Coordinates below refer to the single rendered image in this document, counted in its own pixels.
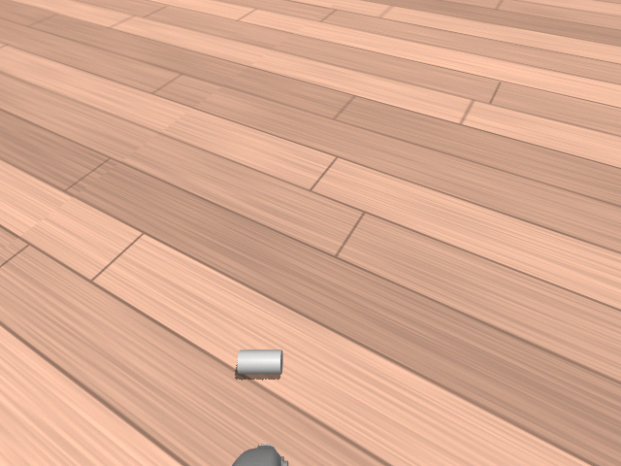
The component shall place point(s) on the can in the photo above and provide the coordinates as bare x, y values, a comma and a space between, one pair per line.
260, 361

